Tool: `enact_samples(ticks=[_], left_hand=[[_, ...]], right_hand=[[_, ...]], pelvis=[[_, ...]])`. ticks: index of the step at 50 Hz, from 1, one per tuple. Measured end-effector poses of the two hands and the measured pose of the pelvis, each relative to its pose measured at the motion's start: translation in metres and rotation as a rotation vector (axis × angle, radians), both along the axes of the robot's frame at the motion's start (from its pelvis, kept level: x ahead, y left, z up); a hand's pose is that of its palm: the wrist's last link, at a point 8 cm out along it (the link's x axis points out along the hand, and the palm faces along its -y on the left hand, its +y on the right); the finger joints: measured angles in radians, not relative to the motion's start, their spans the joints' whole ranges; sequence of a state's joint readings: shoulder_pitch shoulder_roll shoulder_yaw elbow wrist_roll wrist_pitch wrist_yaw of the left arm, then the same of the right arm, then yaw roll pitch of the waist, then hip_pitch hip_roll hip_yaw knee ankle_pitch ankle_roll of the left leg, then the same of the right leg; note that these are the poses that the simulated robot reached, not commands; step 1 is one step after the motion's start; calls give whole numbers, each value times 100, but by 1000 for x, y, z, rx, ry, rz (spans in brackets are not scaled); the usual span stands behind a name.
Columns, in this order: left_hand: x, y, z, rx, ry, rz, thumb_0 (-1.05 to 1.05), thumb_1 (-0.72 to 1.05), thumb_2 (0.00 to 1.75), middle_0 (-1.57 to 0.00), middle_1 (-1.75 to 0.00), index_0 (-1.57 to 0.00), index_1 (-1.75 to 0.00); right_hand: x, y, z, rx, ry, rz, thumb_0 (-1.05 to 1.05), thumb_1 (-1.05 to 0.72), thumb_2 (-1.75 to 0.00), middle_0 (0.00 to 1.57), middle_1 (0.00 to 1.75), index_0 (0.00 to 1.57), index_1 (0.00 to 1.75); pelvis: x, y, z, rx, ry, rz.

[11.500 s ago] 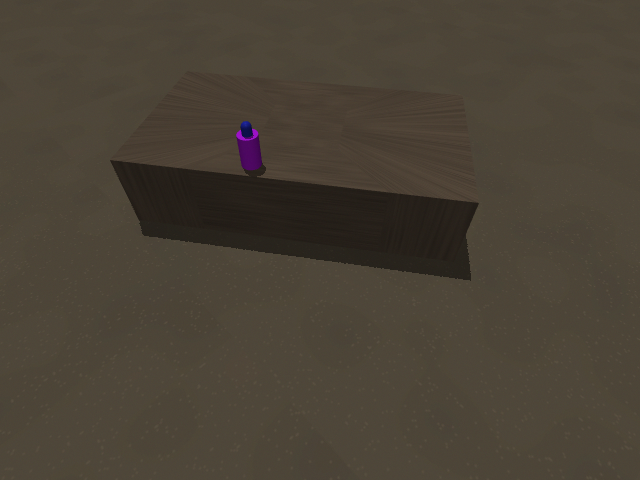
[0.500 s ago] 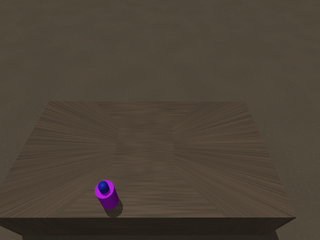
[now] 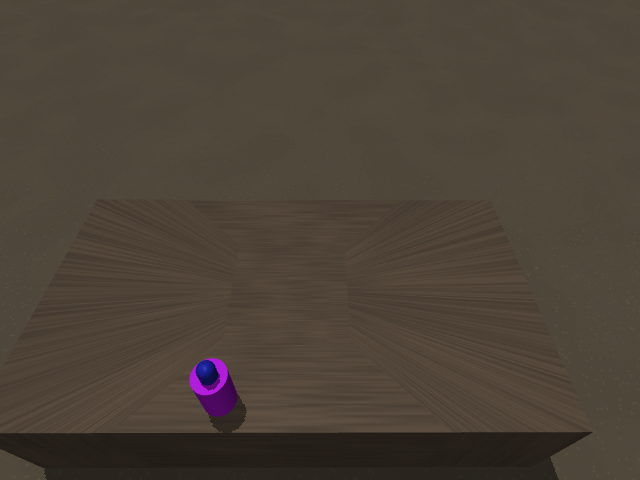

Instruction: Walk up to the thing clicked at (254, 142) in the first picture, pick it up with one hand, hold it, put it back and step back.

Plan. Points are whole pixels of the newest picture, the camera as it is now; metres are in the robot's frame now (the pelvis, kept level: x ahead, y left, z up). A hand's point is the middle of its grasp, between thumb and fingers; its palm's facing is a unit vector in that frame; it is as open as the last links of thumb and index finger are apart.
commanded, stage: stand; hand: left
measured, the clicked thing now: (212, 383) +0.38 +0.25 -0.36
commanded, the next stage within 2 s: go down in 0.06 s
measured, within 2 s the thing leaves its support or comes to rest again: neither
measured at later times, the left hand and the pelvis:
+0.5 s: hand out of the picture +0.16 +0.27 -0.15, palm faces +0.03 -0.93 -0.36, open 13.6 cm; pelvis +0.00 +0.00 -0.02, yaw +0 degrees
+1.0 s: hand out of the picture +0.16 +0.28 -0.15, palm faces +0.04 -0.94 -0.34, open 17.3 cm; pelvis +0.02 +0.02 -0.05, yaw +1 degrees
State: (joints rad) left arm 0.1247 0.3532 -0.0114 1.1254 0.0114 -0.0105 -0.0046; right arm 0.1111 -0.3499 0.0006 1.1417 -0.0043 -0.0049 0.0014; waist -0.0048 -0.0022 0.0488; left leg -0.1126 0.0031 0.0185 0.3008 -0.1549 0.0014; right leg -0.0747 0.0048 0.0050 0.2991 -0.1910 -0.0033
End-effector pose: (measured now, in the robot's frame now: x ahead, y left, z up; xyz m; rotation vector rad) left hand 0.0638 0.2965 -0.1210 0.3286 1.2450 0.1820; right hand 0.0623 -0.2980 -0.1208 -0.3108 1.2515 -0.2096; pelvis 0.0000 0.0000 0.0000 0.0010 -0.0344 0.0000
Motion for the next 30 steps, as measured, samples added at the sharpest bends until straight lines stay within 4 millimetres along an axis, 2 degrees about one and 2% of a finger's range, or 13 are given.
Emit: enact_samples(ticks=[9, 13, 17, 20, 24, 30], left_hand=[[3, 1, 1, 2, -1, 2, 1, 90, 89, -20, -30, -20, -30], [28, -4, 1, -9, -109, 43, 1, 83, 82, -18, -23, -18, -23], [62, 0, -3, -12, -157, 35, 1, 66, 65, -11, -14, -12, -14], [79, 5, 2, -1, -186, 23, 1, 49, 48, -8, -10, -9, -8], [85, 12, 7, 16, -164, 20, 1, 24, 30, -6, -5, -7, -4], [79, 19, 7, 11, -119, 40, 0, -9, 14, -6, -3, -7, -2]], right_hand=[[4, 1, 0, 1, -4, 3, 0, -91, -90, 20, 30, 20, 30], [14, 10, 0, 8, -104, 10, 0, -95, -92, 20, 30, 20, 30], [19, 25, -4, 31, -154, 14, 0, -99, -93, 20, 30, 20, 30], [21, 35, -3, 50, -191, -2, 0, -99, -92, 20, 30, 20, 30], [29, 44, -1, 67, -243, -16, 1, -97, -92, 20, 30, 20, 30], [50, 51, 2, 65, -324, 7, 1, -93, -90, 20, 30, 20, 30]], pelvis=[[3, 0, 0, 1, 0, -1], [-4, 1, -5, -3, 45, 18], [-9, -1, -12, -6, 99, 19], [-8, 0, -14, -7, 117, 13], [-2, 3, -16, -9, 126, 9], [3, 9, -21, -12, 141, 8]])
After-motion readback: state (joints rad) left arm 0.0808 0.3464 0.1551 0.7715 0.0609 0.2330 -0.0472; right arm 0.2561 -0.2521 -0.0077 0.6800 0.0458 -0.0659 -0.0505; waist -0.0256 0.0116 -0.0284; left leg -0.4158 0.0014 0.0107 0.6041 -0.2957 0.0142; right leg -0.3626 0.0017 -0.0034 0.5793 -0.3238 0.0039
